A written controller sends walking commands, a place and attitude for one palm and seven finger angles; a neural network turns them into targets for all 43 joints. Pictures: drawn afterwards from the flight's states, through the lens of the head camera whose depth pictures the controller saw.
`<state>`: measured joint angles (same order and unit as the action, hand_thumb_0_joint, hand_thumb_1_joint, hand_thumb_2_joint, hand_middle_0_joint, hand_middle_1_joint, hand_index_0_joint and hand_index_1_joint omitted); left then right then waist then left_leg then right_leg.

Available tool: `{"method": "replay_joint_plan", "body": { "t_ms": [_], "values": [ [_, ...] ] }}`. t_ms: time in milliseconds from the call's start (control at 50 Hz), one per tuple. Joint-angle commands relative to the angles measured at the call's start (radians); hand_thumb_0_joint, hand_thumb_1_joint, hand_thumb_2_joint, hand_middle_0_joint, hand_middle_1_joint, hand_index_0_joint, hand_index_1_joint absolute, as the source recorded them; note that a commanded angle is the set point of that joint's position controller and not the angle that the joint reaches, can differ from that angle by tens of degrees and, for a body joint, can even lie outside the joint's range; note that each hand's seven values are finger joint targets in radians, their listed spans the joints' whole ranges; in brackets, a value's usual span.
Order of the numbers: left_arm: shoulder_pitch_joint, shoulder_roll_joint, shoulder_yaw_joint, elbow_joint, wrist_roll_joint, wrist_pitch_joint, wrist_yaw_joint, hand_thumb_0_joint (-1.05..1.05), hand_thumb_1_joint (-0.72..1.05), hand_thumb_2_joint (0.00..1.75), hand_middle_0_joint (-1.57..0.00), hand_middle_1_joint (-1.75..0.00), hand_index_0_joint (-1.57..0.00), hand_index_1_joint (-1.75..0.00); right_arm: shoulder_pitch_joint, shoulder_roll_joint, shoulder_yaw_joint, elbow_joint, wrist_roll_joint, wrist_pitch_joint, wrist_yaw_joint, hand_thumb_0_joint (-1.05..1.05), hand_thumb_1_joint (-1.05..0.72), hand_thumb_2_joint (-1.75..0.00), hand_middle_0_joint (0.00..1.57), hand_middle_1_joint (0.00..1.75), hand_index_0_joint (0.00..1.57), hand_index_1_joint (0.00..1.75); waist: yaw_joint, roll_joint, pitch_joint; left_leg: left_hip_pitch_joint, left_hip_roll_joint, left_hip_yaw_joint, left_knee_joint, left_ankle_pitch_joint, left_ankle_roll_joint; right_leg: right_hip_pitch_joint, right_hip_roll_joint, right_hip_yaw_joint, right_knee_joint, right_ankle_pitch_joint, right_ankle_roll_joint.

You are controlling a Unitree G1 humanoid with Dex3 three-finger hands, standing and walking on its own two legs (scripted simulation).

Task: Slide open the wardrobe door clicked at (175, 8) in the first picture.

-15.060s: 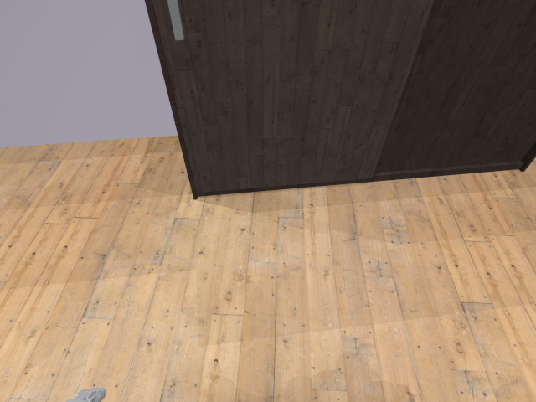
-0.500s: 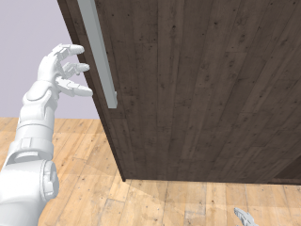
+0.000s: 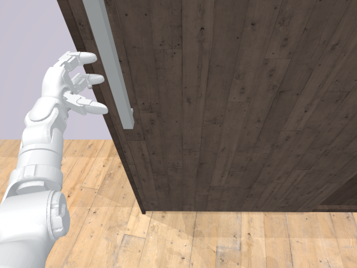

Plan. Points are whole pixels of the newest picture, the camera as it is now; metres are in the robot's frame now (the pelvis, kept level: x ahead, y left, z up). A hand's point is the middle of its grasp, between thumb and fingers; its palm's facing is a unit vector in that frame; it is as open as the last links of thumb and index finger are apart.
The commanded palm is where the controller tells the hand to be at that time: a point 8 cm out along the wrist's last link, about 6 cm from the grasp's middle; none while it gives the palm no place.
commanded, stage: feel for the door with the fingertips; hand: left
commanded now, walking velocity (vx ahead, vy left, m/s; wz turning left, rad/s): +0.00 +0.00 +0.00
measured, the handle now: (116, 67) +0.49 +0.14 +0.21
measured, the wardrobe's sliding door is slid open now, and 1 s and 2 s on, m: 0.00 0.00 0.00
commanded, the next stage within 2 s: slide the fingers in behind the handle in 0.42 s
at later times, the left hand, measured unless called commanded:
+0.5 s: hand (99, 85) +0.45 +0.17 +0.19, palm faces +0.02 -1.00 -0.01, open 13.8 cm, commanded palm +0.43 +0.22 +0.20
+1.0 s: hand (101, 87) +0.44 +0.17 +0.19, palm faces +0.00 -1.00 +0.00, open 13.9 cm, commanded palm +0.41 +0.22 +0.20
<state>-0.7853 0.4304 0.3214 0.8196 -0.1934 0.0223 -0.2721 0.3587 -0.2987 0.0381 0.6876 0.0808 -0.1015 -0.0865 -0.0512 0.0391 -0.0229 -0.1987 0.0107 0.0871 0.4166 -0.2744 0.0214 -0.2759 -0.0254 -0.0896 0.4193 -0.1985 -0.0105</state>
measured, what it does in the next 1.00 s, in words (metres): stands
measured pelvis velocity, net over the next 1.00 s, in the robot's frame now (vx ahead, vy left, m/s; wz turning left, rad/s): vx -0.01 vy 0.00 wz -0.01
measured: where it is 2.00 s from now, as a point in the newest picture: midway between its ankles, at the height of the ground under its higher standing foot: outside the picture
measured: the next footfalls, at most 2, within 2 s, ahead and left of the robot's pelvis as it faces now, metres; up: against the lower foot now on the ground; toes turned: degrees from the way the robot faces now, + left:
none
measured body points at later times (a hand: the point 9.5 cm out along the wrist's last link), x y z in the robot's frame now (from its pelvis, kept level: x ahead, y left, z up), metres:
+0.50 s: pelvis +0.00 +0.00 +0.00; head +0.02 -0.01 +0.45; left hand +0.44 +0.23 +0.20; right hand +0.12 -0.25 -0.11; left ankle -0.04 +0.10 -0.74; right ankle +0.01 -0.11 -0.74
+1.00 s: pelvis -0.01 +0.00 +0.00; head +0.01 -0.02 +0.45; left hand +0.43 +0.22 +0.19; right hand +0.08 -0.27 -0.11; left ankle -0.04 +0.10 -0.74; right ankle +0.01 -0.11 -0.74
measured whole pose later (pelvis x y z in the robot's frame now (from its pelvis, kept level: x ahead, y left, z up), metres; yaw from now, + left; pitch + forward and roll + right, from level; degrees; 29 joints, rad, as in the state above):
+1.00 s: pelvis -0.01 +0.00 +0.00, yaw +0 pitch +2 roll +0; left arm -0.79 0.38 0.29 0.81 -0.18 0.03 -0.20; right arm 0.34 -0.29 0.04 0.68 0.08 -0.10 -0.08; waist -0.05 0.04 -0.02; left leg -0.19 0.01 0.09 0.41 -0.26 0.02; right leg -0.27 -0.02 -0.08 0.42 -0.19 -0.02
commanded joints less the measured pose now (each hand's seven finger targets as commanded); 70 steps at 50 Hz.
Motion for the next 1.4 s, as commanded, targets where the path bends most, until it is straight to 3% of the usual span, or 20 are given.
{"method": "replay_joint_plan", "body": {
  "t_ms": [0, 60, 140, 180, 240, 280, 320, 440, 520, 580, 680, 760, 820, 880, 920, 980, 1020, 1120, 1260, 1380],
  "values": [
    [-0.496, 0.193, -0.004, -0.264, -0.006, -0.039, 0.031, 0.0, -0.5, 0.3, -0.3, -1.2, -0.3, -1.2, -0.05, -0.122, -0.044, -0.132, 0.002, -0.049, -0.004, 0.0, -0.9, -0.9, 0.2, 0.3, 0.2, 0.3, 0.001, 0.02, -0.295, 0.092, 0.011, -0.085, -0.026, 0.324, 0.014, 0.125, 0.008, 0.05, -0.007, 0.293, -0.027],
    [-0.478, 0.204, 0.024, -0.355, -0.003, -0.044, 0.058, 0.0, -0.5, 0.3, -0.3, -1.2, -0.3, -1.2, -0.06, -0.114, -0.047, -0.148, -0.004, -0.047, 0.0, 0.0, -0.9, -0.9, 0.2, 0.3, 0.2, 0.3, 0.022, 0.015, -0.386, 0.147, 0.015, -0.093, -0.013, 0.426, 0.01, 0.172, 0.01, 0.05, 0.009, 0.356, -0.028],
    [-0.464, 0.132, -0.021, -0.316, -0.009, -0.018, 0.073, 0.0, -0.5, 0.3, -0.3, -1.2, -0.3, -1.2, -0.078, -0.11, -0.042, -0.139, 0.0, -0.04, 0.002, 0.0, -0.9, -0.9, 0.2, 0.3, 0.2, 0.3, 0.009, -0.04, -0.308, 0.125, 0.017, -0.088, -0.018, 0.384, 0.013, 0.138, 0.013, 0.045, 0.0, 0.332, -0.025],
    [-0.476, 0.175, 0.01, -0.279, 0.004, -0.002, 0.088, 0.0, -0.5, 0.3, -0.3, -1.2, -0.3, -1.2, -0.078, -0.112, -0.038, -0.132, -0.002, -0.033, -0.001, 0.0, -0.9, -0.9, 0.2, 0.3, 0.2, 0.3, 0.013, -0.034, -0.286, 0.09, 0.011, -0.086, -0.025, 0.339, 0.012, 0.138, 0.009, 0.047, -0.002, 0.31, -0.027],
    [-0.516, 0.173, -0.003, -0.325, 0.023, -0.012, 0.105, 0.0, -0.5, 0.3, -0.3, -1.2, -0.3, -1.2, -0.09, -0.103, -0.036, -0.147, -0.004, -0.027, -0.001, 0.0, -0.9, -0.9, 0.2, 0.3, 0.2, 0.3, 0.015, 0.008, -0.326, 0.119, 0.009, -0.087, -0.019, 0.375, 0.011, 0.153, 0.006, 0.053, 0.004, 0.33, -0.029],
    [-0.536, 0.121, -0.041, -0.286, 0.012, -0.013, 0.103, 0.0, -0.5, 0.3, -0.3, -1.2, -0.3, -1.2, -0.089, -0.1, -0.035, -0.142, -0.001, -0.027, -0.003, 0.0, -0.9, -0.9, 0.2, 0.3, 0.2, 0.3, -0.002, -0.054, -0.309, 0.112, 0.013, -0.087, -0.017, 0.357, 0.014, 0.139, 0.008, 0.05, 0.001, 0.327, -0.024],
    [-0.532, 0.165, -0.01, -0.233, 0.016, -0.019, 0.102, 0.0, -0.5, 0.3, -0.3, -1.2, -0.3, -1.2, -0.08, -0.108, -0.036, -0.133, -0.004, -0.022, -0.007, 0.0, -0.9, -0.9, 0.2, 0.3, 0.2, 0.3, 0.003, -0.058, -0.302, 0.1, 0.014, -0.091, -0.02, 0.344, 0.014, 0.141, 0.008, 0.05, 0.002, 0.312, -0.026],
    [-0.621, 0.147, -0.035, -0.232, 0.019, -0.055, 0.093, 0.0, -0.5, 0.3, -0.3, -1.2, -0.3, -1.2, -0.067, -0.105, -0.035, -0.128, -0.007, -0.027, -0.008, 0.0, -0.9, -0.9, 0.2, 0.3, 0.2, 0.3, -0.011, -0.027, -0.346, 0.118, 0.009, -0.092, -0.011, 0.362, 0.014, 0.144, 0.006, 0.055, 0.008, 0.331, -0.025],
    [-0.655, 0.143, -0.047, -0.16, 0.019, -0.066, 0.09, 0.0, -0.5, 0.3, -0.3, -1.2, -0.3, -1.2, -0.053, -0.11, -0.035, -0.108, -0.006, -0.029, -0.01, 0.0, -0.9, -0.9, 0.2, 0.3, 0.2, 0.3, -0.028, -0.031, -0.296, 0.093, 0.007, -0.095, -0.012, 0.31, 0.016, 0.112, 0.006, 0.052, -0.002, 0.287, -0.024],
    [-0.636, 0.168, -0.02, -0.159, 0.02, -0.081, 0.084, 0.0, -0.5, 0.3, -0.3, -1.2, -0.3, -1.2, -0.044, -0.111, -0.037, -0.106, -0.008, -0.037, -0.009, 0.0, -0.9, -0.9, 0.2, 0.3, 0.2, 0.3, -0.012, -0.005, -0.33, 0.095, 0.004, -0.092, -0.016, 0.309, 0.014, 0.133, 0.007, 0.056, 0.002, 0.289, -0.028],
    [-0.59, 0.178, -0.009, -0.148, 0.007, -0.091, 0.068, 0.0, -0.5, 0.3, -0.3, -1.2, -0.3, -1.2, -0.044, -0.117, -0.038, -0.111, -0.003, -0.044, -0.009, 0.0, -0.9, -0.9, 0.2, 0.3, 0.2, 0.3, -0.006, -0.054, -0.31, 0.068, 0.005, -0.09, -0.03, 0.252, 0.019, 0.141, 0.01, 0.057, -0.012, 0.249, -0.025],
    [-0.566, 0.204, 0.013, -0.193, 0.011, -0.099, 0.066, 0.0, -0.5, 0.3, -0.3, -1.2, -0.3, -1.2, -0.046, -0.117, -0.04, -0.121, -0.006, -0.051, -0.007, 0.0, -0.9, -0.9, 0.2, 0.3, 0.2, 0.3, 0.01, 0.009, -0.333, 0.088, 0.004, -0.091, -0.033, 0.27, 0.017, 0.152, 0.009, 0.06, -0.01, 0.253, -0.029],
    [-0.512, 0.194, 0.009, -0.176, -0.002, -0.083, 0.058, 0.0, -0.5, 0.3, -0.3, -1.2, -0.3, -1.2, -0.049, -0.121, -0.041, -0.124, -0.002, -0.047, -0.007, 0.0, -0.9, -0.9, 0.2, 0.3, 0.2, 0.3, 0.01, -0.055, -0.304, 0.058, 0.007, -0.083, -0.04, 0.25, 0.023, 0.171, 0.008, 0.058, -0.02, 0.251, -0.025],
    [-0.508, 0.17, -0.005, -0.24, -0.002, -0.073, 0.062, 0.0, -0.5, 0.3, -0.3, -1.2, -0.3, -1.2, -0.063, -0.115, -0.04, -0.137, 0.0, -0.05, -0.004, 0.0, -0.9, -0.9, 0.2, 0.3, 0.2, 0.3, 0.012, -0.015, -0.313, 0.074, 0.005, -0.079, -0.043, 0.255, 0.021, 0.162, 0.011, 0.058, -0.019, 0.253, -0.026],
    [-0.493, 0.208, 0.019, -0.262, 0.002, -0.066, 0.072, 0.0, -0.5, 0.3, -0.3, -1.2, -0.3, -1.2, -0.067, -0.118, -0.042, -0.139, 0.0, -0.046, -0.004, 0.0, -0.9, -0.9, 0.2, 0.3, 0.2, 0.3, 0.021, -0.034, -0.316, 0.071, 0.007, -0.08, -0.043, 0.254, 0.022, 0.18, 0.009, 0.059, -0.023, 0.248, -0.025],
    [-0.516, 0.161, -0.013, -0.288, 0.002, -0.053, 0.079, 0.0, -0.5, 0.3, -0.3, -1.2, -0.3, -1.2, -0.08, -0.11, -0.039, -0.145, 0.002, -0.048, -0.003, 0.0, -0.9, -0.9, 0.2, 0.3, 0.2, 0.3, 0.01, -0.022, -0.309, 0.075, 0.005, -0.075, -0.045, 0.251, 0.022, 0.167, 0.011, 0.061, -0.022, 0.254, -0.023],
    [-0.495, 0.203, 0.024, -0.301, 0.007, -0.047, 0.09, 0.0, -0.5, 0.3, -0.3, -1.2, -0.3, -1.2, -0.079, -0.111, -0.04, -0.146, -0.002, -0.044, -0.003, 0.0, -0.9, -0.9, 0.2, 0.3, 0.2, 0.3, 0.024, -0.018, -0.324, 0.084, 0.004, -0.076, -0.039, 0.282, 0.022, 0.188, 0.009, 0.061, -0.019, 0.278, -0.026],
    [-0.449, 0.101, -0.04, -0.313, 0.0, -0.022, 0.093, 0.0, -0.5, 0.3, -0.3, -1.2, -0.3, -1.2, -0.103, -0.1, -0.04, -0.155, 0.002, -0.037, 0.002, 0.0, -0.9, -0.9, 0.2, 0.3, 0.2, 0.3, 0.021, -0.037, -0.297, 0.097, 0.007, -0.072, -0.036, 0.305, 0.02, 0.169, 0.012, 0.053, -0.017, 0.299, -0.025],
    [-0.487, 0.102, -0.037, -0.353, 0.003, 0.01, 0.124, 0.0, -0.5, 0.3, -0.3, -1.2, -0.3, -1.2, -0.128, -0.094, -0.033, -0.16, 0.001, -0.02, 0.0, 0.0, -0.9, -0.9, 0.2, 0.3, 0.2, 0.3, 0.018, -0.059, -0.292, 0.092, 0.001, -0.075, -0.038, 0.289, 0.019, 0.17, 0.011, 0.056, -0.019, 0.292, -0.022],
    [-0.499, 0.037, -0.077, -0.388, 0.004, 0.008, 0.143, 0.0, -0.5, 0.3, -0.3, -1.2, -0.3, -1.2, -0.141, -0.081, -0.032, -0.161, -0.002, -0.02, 0.003, 0.0, -0.9, -0.9, 0.2, 0.3, 0.2, 0.3, 0.017, -0.044, -0.32, 0.128, 0.001, -0.077, -0.03, 0.332, 0.015, 0.171, 0.013, 0.054, -0.012, 0.322, -0.024]
  ]
}}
